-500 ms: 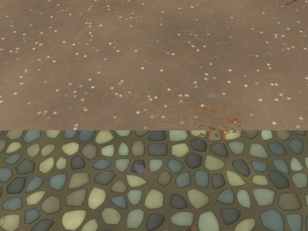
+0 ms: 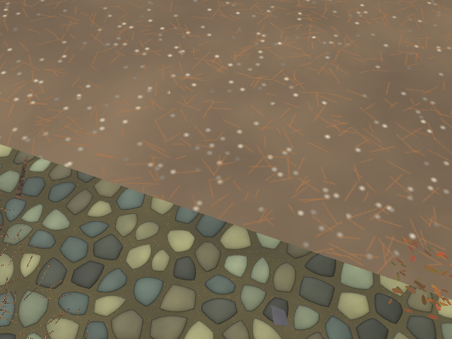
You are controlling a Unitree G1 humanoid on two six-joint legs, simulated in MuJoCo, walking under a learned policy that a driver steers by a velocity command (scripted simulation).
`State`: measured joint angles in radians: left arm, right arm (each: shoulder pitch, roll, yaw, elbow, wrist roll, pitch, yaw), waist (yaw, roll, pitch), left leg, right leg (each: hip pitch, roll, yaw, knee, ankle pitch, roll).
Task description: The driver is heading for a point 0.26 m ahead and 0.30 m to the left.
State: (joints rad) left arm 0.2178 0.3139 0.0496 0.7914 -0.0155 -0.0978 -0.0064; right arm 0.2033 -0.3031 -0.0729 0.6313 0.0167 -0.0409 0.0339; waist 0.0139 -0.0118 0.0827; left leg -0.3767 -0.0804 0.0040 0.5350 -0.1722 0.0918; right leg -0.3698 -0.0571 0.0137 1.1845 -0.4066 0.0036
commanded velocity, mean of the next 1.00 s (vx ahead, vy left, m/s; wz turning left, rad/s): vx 0.30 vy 0.00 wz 0.60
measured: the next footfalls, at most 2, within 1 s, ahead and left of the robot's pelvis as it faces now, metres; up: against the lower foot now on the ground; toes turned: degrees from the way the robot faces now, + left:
right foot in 0.36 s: +0.39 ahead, -0.13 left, +0.00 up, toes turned +15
left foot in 0.82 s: +0.43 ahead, +0.16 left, +0.00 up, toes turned +29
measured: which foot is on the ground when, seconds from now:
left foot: down 0.00-0.36, up 0.38-0.80, down 0.82-1.00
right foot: up 0.00-0.34, down 0.36-0.82, up 0.84-1.00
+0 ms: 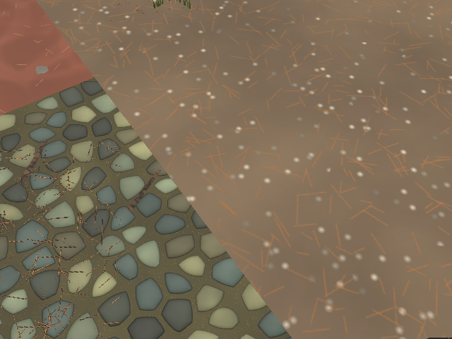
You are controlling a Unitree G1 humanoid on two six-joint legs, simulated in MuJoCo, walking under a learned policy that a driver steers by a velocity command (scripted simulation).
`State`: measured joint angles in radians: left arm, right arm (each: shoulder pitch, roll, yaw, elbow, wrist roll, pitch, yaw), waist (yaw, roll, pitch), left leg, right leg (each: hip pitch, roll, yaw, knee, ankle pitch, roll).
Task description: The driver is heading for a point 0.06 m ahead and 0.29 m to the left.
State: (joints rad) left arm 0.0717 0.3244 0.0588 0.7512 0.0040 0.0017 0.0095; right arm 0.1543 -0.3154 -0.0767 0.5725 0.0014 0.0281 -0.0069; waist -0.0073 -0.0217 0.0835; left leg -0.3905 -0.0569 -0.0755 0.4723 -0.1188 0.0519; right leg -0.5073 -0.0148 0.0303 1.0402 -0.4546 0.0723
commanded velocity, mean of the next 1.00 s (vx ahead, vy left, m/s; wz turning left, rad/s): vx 0.30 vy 0.00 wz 0.41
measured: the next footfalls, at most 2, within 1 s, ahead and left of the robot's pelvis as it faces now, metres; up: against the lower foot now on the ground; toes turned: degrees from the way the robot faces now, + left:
right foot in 0.20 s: +0.09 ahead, -0.14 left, +0.00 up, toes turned +11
left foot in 0.68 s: +0.24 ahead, +0.22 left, +0.00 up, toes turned +24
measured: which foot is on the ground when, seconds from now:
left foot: down 0.00-0.20, up 0.22-0.66, down 0.68-1.00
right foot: up 0.00-0.18, down 0.20-0.68, up 0.70-1.00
